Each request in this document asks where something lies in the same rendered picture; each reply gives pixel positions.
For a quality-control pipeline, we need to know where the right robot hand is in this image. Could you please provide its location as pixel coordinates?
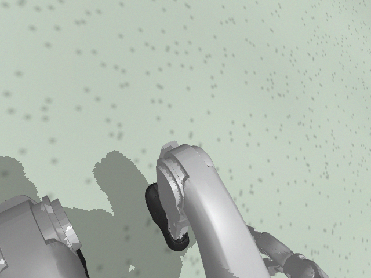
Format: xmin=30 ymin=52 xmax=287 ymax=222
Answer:
xmin=247 ymin=225 xmax=294 ymax=276

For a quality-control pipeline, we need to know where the right robot foot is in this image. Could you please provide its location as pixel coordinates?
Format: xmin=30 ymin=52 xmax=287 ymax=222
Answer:
xmin=145 ymin=183 xmax=189 ymax=251

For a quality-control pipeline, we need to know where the left robot foot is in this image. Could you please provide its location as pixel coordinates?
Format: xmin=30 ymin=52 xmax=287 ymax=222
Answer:
xmin=76 ymin=248 xmax=90 ymax=278

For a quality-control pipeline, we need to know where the right robot arm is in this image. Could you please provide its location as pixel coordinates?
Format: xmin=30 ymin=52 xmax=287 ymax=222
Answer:
xmin=283 ymin=253 xmax=329 ymax=278

